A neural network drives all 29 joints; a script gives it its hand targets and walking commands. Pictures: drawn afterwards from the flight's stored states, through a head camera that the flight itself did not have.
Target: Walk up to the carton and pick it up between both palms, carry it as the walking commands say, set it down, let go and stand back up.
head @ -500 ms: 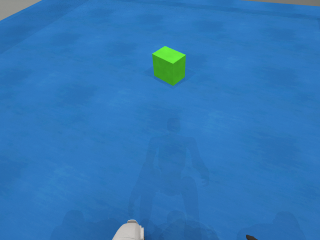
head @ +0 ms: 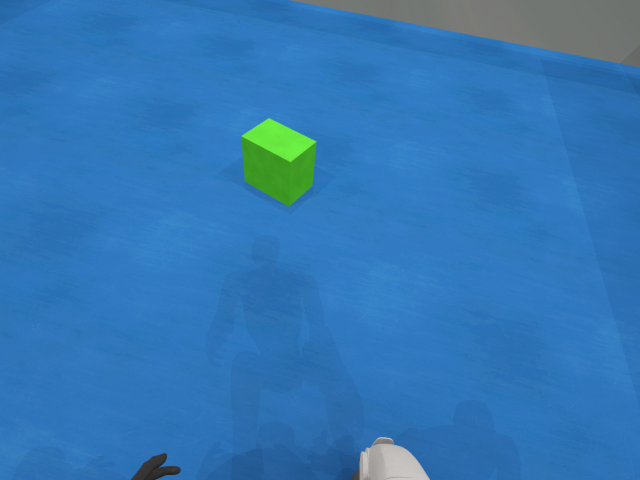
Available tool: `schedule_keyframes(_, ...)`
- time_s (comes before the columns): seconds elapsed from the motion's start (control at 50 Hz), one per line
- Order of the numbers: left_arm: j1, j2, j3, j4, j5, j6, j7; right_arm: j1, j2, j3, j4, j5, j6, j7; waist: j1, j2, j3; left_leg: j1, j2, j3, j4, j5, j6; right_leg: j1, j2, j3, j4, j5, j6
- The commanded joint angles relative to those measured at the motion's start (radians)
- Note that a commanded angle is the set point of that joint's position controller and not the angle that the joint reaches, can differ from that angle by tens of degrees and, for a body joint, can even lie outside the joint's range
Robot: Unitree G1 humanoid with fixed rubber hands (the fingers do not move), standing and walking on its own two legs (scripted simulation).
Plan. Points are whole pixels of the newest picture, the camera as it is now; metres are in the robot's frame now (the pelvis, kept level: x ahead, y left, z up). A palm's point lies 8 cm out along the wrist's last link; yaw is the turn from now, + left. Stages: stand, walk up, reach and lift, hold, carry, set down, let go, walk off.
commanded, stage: walk up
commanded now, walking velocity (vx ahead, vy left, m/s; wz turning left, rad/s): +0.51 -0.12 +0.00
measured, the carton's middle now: (278, 162) +1.48 +0.06 -0.66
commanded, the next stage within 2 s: none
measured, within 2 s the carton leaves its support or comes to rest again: neither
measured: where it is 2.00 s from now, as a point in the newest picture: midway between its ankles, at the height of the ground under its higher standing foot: (282, 272)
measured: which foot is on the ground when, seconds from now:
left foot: down 0.00-0.18, up 0.20-0.70, down 0.72-1.00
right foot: up 0.00-0.16, down 0.18-0.72, up 0.74-1.00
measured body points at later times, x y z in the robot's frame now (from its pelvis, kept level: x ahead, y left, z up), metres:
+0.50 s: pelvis +0.26 -0.04 +0.00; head +0.29 -0.08 +0.45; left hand +0.17 +0.21 -0.12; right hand +0.35 -0.28 -0.16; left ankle +0.35 +0.14 -0.67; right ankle +0.23 -0.15 -0.75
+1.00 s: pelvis +0.51 +0.04 +0.00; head +0.54 +0.07 +0.45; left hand +0.63 +0.28 -0.15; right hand +0.45 -0.21 -0.13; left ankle +0.49 +0.14 -0.75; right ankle +0.59 -0.13 -0.67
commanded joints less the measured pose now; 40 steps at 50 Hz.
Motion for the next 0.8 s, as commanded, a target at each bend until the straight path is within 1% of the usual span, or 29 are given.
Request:
schedule_keyframes(0.0, -0.103, 0.006, -0.009, -0.072, -0.006, -0.008, -0.009, 0.009, -0.145, -0.029, -0.035, -0.001, -0.008, -0.006, 0.012, 0.208, 0.101, -0.027, 0.226, -0.124, -0.172, 0.215, 0.107, -0.02, 0.002, -0.014, -0.143, 0.038, -0.004)
schedule_keyframes(0.04, -0.145, 0.009, -0.009, -0.092, -0.007, -0.019, -0.008, 0.019, -0.161, -0.035, -0.029, 0.0, -0.008, -0.009, 0.007, 0.229, 0.104, -0.005, 0.232, -0.104, -0.169, 0.209, 0.11, 0.019, 0.008, -0.025, -0.207, 0.016, -0.016)
schedule_keyframes(0.06, -0.144, 0.003, -0.011, -0.101, -0.002, -0.028, -0.006, 0.016, -0.157, -0.031, -0.019, 0.004, -0.002, -0.011, 0.013, 0.284, 0.089, -0.03, 0.196, -0.059, -0.16, 0.151, 0.102, 0.086, 0.018, -0.04, -0.233, -0.012, -0.027)
schedule_keyframes(0.08, -0.128, 0.002, -0.008, -0.09, 0.002, -0.034, -0.001, 0.031, -0.156, -0.031, -0.004, 0.007, 0.006, -0.011, 0.015, 0.295, 0.078, -0.043, 0.178, -0.042, -0.129, 0.146, 0.1, 0.139, 0.032, -0.064, -0.237, -0.052, -0.033)
schedule_keyframes(0.12, -0.057, 0.02, 0.006, -0.057, 0.009, -0.045, 0.013, 0.062, -0.166, -0.032, 0.015, 0.006, 0.011, -0.012, 0.035, 0.195, 0.027, -0.024, 0.189, -0.049, 0.019, 0.305, 0.107, 0.245, 0.049, -0.086, -0.26, -0.124, -0.049)
schedule_keyframes(0.14, 0.042, 0.04, 0.015, -0.022, 0.014, -0.055, 0.023, 0.055, -0.173, -0.028, 0.022, 0.003, 0.014, -0.012, 0.073, 0.124, -0.036, -0.047, 0.172, -0.021, 0.188, 0.399, 0.095, 0.371, 0.056, -0.107, -0.319, -0.109, -0.073)
schedule_keyframes(0.16, 0.203, 0.078, 0.038, 0.039, 0.019, -0.069, 0.035, 0.058, -0.151, -0.021, 0.02, -0.007, 0.016, -0.01, 0.126, 0.05, -0.148, -0.165, 0.134, -0.021, 0.422, 0.385, 0.073, 0.591, 0.04, -0.07, -0.309, -0.123, -0.106)
schedule_keyframes(0.18, 0.353, 0.181, 0.075, 0.073, 0.033, -0.084, 0.048, 0.07, -0.099, -0.004, -0.003, -0.014, 0.012, -0.008, 0.18, -0.173, -0.227, -0.406, 0.038, -0.027, 0.738, 0.083, 0.028, 0.75, -0.183, 0.261, -0.397, -0.248, -0.139)
schedule_keyframes(0.2, 0.455, 0.278, 0.083, 0.085, 0.031, -0.079, 0.053, 0.075, -0.066, 0.016, -0.029, 0.004, 0.014, -0.006, 0.191, -0.273, -0.277, -0.621, -0.061, -0.114, 0.947, -0.299, 0.006, 0.836, -0.432, 0.697, -0.607, -0.28, -0.166)
schedule_keyframes(0.22, 0.411, 0.273, 0.069, 0.089, 0.012, -0.066, 0.055, 0.027, -0.116, -0.003, -0.017, -0.006, 0.026, -0.009, 0.155, -0.086, -0.252, -0.611, 0.01, -0.234, 1.042, -0.251, 0.003, 0.738, -0.429, 0.703, -0.605, -0.285, -0.173)
schedule_keyframes(0.24, 0.31, 0.205, 0.053, 0.075, 0.006, -0.068, 0.057, -0.011, -0.111, -0.009, -0.011, -0.006, 0.027, -0.002, 0.118, -0.037, -0.168, -0.591, 0.048, -0.235, 1.026, -0.161, 0.001, 0.629, -0.361, 0.553, -0.596, -0.213, -0.163)
schedule_keyframes(0.26, 0.242, 0.135, 0.04, 0.073, 0.0, -0.075, 0.057, -0.032, -0.087, -0.016, -0.003, -0.008, 0.029, 0.007, 0.088, -0.028, -0.097, -0.558, 0.074, -0.209, 0.979, -0.097, -0.008, 0.535, -0.302, 0.399, -0.598, -0.132, -0.148)
schedule_keyframes(0.28, 0.205, 0.085, 0.033, 0.066, -0.004, -0.084, 0.057, -0.038, -0.073, -0.019, -0.005, -0.012, 0.035, 0.018, 0.068, -0.073, -0.06, -0.52, 0.087, -0.194, 0.927, -0.058, -0.012, 0.469, -0.246, 0.282, -0.604, -0.069, -0.126)
schedule_keyframes(0.3, 0.198, 0.062, 0.028, 0.067, -0.007, -0.092, 0.054, -0.039, -0.069, -0.021, -0.008, -0.019, 0.05, 0.028, 0.057, -0.105, -0.044, -0.49, 0.081, -0.18, 0.901, -0.022, -0.015, 0.432, -0.207, 0.208, -0.614, -0.031, -0.107)
schedule_keyframes(0.32, 0.222, 0.058, 0.025, 0.074, -0.008, -0.097, 0.052, -0.05, -0.064, -0.02, -0.017, -0.023, 0.065, 0.034, 0.056, -0.116, -0.032, -0.489, 0.076, -0.167, 0.876, 0.013, -0.018, 0.416, -0.196, 0.17, -0.617, 0.008, -0.099)
schedule_keyframes(0.38, 0.318, 0.065, 0.023, 0.086, -0.012, -0.1, 0.054, -0.142, -0.063, -0.016, -0.068, -0.027, 0.092, 0.046, 0.082, -0.1, 0.011, -0.563, 0.074, -0.137, 0.794, 0.108, -0.037, 0.43, -0.201, 0.127, -0.632, 0.073, -0.103)
schedule_keyframes(0.46, 0.384, 0.077, 0.027, 0.076, -0.007, -0.096, 0.062, -0.316, -0.069, -0.003, -0.146, -0.015, 0.094, 0.07, 0.122, -0.117, 0.062, -0.633, 0.068, -0.109, 0.608, 0.204, -0.049, 0.463, -0.188, 0.087, -0.695, -0.033, -0.113)
schedule_keyframes(0.54, 0.433, 0.101, 0.032, 0.084, -0.001, -0.094, 0.071, -0.456, -0.065, 0.018, -0.195, -0.008, 0.082, 0.086, 0.138, -0.113, 0.088, -0.593, 0.062, -0.083, 0.4, 0.241, -0.042, 0.502, -0.196, 0.056, -0.726, -0.069, -0.114)
schedule_keyframes(0.58, 0.414, 0.109, 0.035, 0.075, -0.002, -0.093, 0.067, -0.501, -0.072, 0.02, -0.217, 0.003, 0.073, 0.084, 0.12, -0.151, 0.08, -0.508, 0.053, -0.066, 0.317, 0.207, -0.03, 0.494, -0.179, 0.002, -0.726, -0.077, -0.118)
schedule_keyframes(0.6, 0.403, 0.106, 0.031, 0.076, -0.003, -0.091, 0.061, -0.498, -0.079, 0.017, -0.221, 0.0, 0.063, 0.077, 0.112, -0.215, 0.058, -0.421, 0.048, -0.047, 0.308, 0.164, -0.022, 0.468, -0.148, -0.04, -0.723, -0.146, -0.127)
schedule_keyframes(0.62, 0.414, 0.114, 0.03, 0.079, -0.004, -0.089, 0.059, -0.48, -0.091, 0.011, -0.211, -0.005, 0.059, 0.07, 0.105, -0.182, 0.06, -0.382, 0.039, -0.022, 0.298, 0.124, -0.026, 0.458, -0.159, -0.023, -0.708, -0.174, -0.137)
schedule_keyframes(0.64, 0.422, 0.123, 0.031, 0.081, -0.008, -0.087, 0.058, -0.44, -0.106, 0.002, -0.2, -0.011, 0.054, 0.062, 0.091, -0.135, 0.048, -0.327, 0.032, -0.007, 0.283, 0.088, -0.024, 0.456, -0.168, -0.01, -0.662, -0.142, -0.144)
schedule_keyframes(0.66, 0.419, 0.129, 0.032, 0.081, -0.015, -0.083, 0.058, -0.362, -0.12, -0.008, -0.175, -0.018, 0.044, 0.053, 0.065, -0.068, 0.01, -0.241, 0.014, 0.018, 0.237, 0.071, -0.016, 0.463, -0.159, -0.02, -0.553, -0.071, -0.139)
schedule_keyframes(0.68, 0.429, 0.114, 0.023, 0.084, -0.016, -0.079, 0.057, -0.243, -0.151, -0.024, -0.134, -0.031, 0.029, 0.041, 0.031, 0.026, -0.066, -0.087, -0.001, 0.028, 0.211, 0.052, 0.003, 0.439, -0.116, -0.056, -0.352, 0.0, -0.124)
schedule_keyframes(0.7, 0.43, 0.074, 0.013, 0.069, -0.01, -0.08, 0.056, -0.074, -0.227, -0.053, -0.086, -0.05, 0.015, 0.025, -0.027, 0.189, -0.18, 0.134, 0.122, -0.169, 0.186, -0.051, 0.047, 0.274, -0.049, -0.079, -0.039, -0.087, -0.089)
schedule_keyframes(0.72, 0.443, -0.007, -0.01, 0.027, -0.016, -0.082, 0.055, 0.03, -0.337, -0.086, -0.072, -0.037, 0.021, 0.011, -0.05, 0.478, -0.261, 0.292, 0.39, -0.588, -0.005, -0.119, 0.125, -0.014, 0.095, -0.039, 0.259, -0.499, -0.056)
schedule_keyframes(0.74, 0.408, 0.04, 0.01, 0.049, -0.02, -0.075, 0.058, 0.054, -0.359, -0.087, -0.081, -0.017, 0.017, 0.011, -0.018, 0.277, -0.285, 0.278, 0.495, -0.753, -0.053, -0.117, 0.138, -0.093, 0.048, 0.083, 0.409, -0.497, -0.07)
schedule_keyframes(0.76, 0.346, 0.05, 0.017, 0.057, -0.02, -0.075, 0.051, -0.018, -0.312, -0.073, -0.091, -0.011, 0.015, 0.009, 0.016, 0.156, -0.225, 0.173, 0.454, -0.666, -0.035, -0.013, 0.128, -0.093, -0.001, 0.123, 0.447, -0.397, -0.073)
schedule_keyframes(0.78, 0.325, 0.026, 0.012, 0.065, -0.017, -0.077, 0.047, -0.097, -0.237, -0.053, -0.097, -0.006, 0.007, 0.01, 0.044, 0.122, -0.156, 0.061, 0.379, -0.51, -0.024, 0.087, 0.127, -0.058, -0.035, 0.112, 0.418, -0.313, -0.068)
